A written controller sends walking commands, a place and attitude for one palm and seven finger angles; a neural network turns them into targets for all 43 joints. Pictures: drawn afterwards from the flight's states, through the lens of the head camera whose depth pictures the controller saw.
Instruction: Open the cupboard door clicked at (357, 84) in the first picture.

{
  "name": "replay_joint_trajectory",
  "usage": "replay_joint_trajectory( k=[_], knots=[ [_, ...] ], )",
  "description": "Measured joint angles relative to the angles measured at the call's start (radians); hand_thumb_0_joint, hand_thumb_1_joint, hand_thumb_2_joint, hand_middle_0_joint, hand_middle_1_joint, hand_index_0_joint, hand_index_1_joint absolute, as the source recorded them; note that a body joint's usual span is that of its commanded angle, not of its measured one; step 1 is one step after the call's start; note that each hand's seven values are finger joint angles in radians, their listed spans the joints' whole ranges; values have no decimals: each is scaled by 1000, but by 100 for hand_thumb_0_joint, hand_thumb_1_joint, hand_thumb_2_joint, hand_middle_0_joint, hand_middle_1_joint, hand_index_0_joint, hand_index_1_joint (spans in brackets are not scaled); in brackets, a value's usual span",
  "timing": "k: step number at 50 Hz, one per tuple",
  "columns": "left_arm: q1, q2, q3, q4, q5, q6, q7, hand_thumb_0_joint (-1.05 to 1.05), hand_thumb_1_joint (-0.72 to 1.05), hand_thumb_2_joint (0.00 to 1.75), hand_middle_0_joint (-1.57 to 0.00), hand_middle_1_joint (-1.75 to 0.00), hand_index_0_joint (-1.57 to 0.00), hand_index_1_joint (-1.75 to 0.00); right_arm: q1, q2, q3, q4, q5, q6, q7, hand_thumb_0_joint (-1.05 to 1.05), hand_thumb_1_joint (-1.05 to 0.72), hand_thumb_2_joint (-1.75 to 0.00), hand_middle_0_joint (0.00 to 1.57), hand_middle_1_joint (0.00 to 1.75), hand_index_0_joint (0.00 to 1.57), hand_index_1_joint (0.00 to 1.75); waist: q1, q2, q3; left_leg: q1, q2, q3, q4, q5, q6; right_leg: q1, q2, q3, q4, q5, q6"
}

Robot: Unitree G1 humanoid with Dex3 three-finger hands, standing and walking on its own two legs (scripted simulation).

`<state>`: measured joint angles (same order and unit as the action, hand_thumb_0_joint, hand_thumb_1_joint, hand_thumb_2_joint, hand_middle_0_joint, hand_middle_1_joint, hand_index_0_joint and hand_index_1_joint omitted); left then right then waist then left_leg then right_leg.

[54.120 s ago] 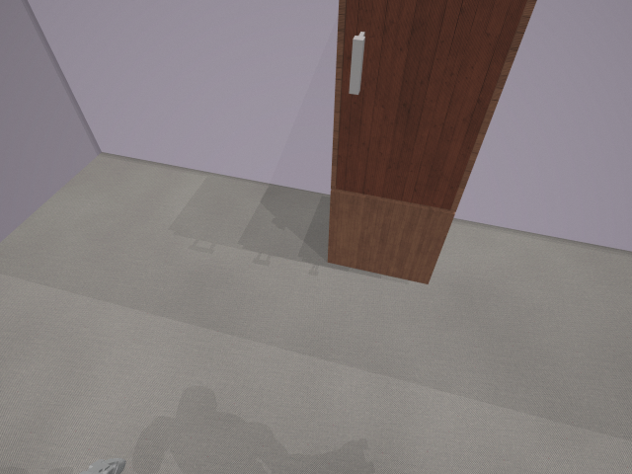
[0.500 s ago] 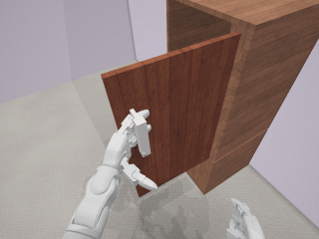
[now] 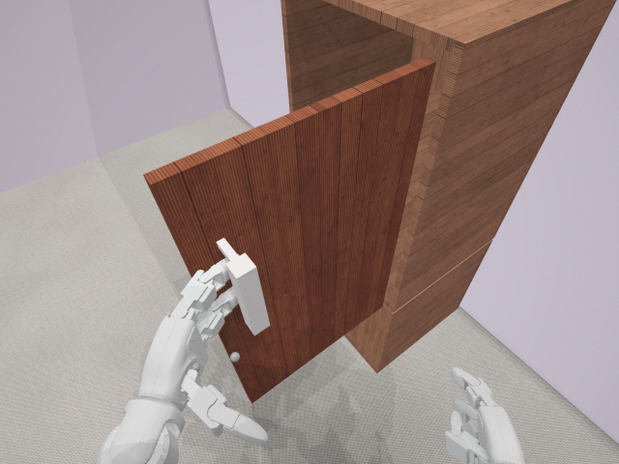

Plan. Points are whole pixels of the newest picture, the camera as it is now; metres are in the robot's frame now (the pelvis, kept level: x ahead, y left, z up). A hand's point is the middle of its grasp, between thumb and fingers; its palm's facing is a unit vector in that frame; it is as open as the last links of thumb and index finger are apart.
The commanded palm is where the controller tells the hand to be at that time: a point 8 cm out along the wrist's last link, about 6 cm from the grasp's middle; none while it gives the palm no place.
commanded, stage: slide the hand sideways off the handle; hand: left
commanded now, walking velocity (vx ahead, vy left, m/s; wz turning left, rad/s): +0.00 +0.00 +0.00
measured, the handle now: (241, 286) +0.30 +0.11 +0.10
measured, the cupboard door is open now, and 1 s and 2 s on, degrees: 91 91 91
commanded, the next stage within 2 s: draw the hand back to the body in 0.44 s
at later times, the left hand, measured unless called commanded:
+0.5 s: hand (168, 404) +0.16 +0.16 +0.10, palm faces -0.03 -1.00 -0.05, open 16.3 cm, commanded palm +0.13 +0.20 +0.10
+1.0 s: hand (117, 386) +0.17 +0.20 +0.12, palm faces -0.01 -0.99 -0.11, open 16.3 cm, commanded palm +0.13 +0.26 +0.14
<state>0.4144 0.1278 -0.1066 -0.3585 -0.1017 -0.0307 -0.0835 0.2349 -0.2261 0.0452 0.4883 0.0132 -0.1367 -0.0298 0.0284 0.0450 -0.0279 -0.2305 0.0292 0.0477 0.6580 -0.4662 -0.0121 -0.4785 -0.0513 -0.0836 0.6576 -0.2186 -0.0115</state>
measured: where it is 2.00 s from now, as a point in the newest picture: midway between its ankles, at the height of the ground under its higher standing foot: outside the picture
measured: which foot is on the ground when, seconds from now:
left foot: down 0.00-1.00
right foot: down 0.00-1.00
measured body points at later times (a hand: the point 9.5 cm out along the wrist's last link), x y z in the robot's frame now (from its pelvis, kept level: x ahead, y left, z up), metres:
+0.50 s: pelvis +0.00 +0.01 -0.01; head +0.01 -0.01 +0.44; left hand +0.16 +0.21 +0.10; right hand +0.20 -0.20 -0.07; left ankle -0.08 +0.12 -0.72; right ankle +0.07 -0.12 -0.72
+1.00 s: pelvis +0.00 +0.02 +0.00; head -0.02 +0.01 +0.45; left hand +0.16 +0.25 +0.13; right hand +0.19 -0.18 -0.05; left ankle -0.08 +0.12 -0.72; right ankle +0.07 -0.12 -0.72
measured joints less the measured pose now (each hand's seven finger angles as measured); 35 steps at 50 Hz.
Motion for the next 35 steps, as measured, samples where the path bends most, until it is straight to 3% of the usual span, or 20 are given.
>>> replay_joint_trajectory(
  k=[6,14,20,24,30,35],
  knots=[
    [101,25,37,-40,-25,-63,-33,-1,-50,30,-21,-33,-20,-33,12,-8,-6,-12,0,-40,-6,1,-90,-90,20,30,20,30,11,7,-6,-27,4,-15,33,-20,-2,-19,-1,-14,26,-20,-1],
    [146,53,94,-41,-68,-116,-100,-1,-50,30,-19,-32,-20,-32,20,-8,-1,-3,5,-91,-13,1,-90,-90,20,30,20,30,18,11,-14,-64,3,-30,81,-41,-1,-45,-7,-26,60,-37,1],
    [161,62,154,-31,-100,-124,-126,-1,-50,30,-17,-31,-18,-31,26,-8,0,7,10,-116,-13,1,-90,-90,20,30,20,30,18,11,-20,-76,1,-34,105,-49,4,-48,-11,-28,68,-37,5],
    [184,59,149,-48,-109,-132,-144,-1,-50,30,-16,-30,-16,-30,33,-14,-1,8,11,-140,-8,1,-90,-90,20,30,20,30,16,11,-25,-79,-4,-36,115,-51,10,-46,-17,-29,69,-34,11],
    [177,58,107,-64,-85,-123,-133,-1,-50,30,-15,-30,-15,-30,31,-16,3,1,10,-155,-6,1,-90,-90,20,30,20,30,17,2,-19,-89,-14,-33,138,-56,19,-51,-25,-23,79,-30,19],
    [145,80,125,-71,-80,-96,-107,-1,-50,30,-15,-30,-15,-30,34,-6,13,3,12,-154,-11,1,-90,-90,20,30,20,30,19,3,-20,-75,-17,-29,132,-52,24,-36,-27,-18,69,-22,24]
  ],
)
